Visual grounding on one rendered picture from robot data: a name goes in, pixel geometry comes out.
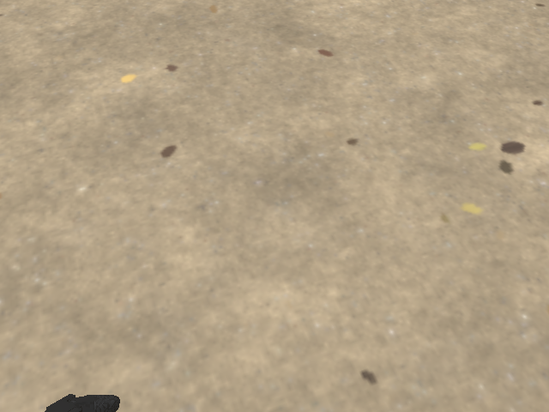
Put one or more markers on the left robot hand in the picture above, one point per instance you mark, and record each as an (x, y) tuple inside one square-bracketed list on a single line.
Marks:
[(88, 403)]

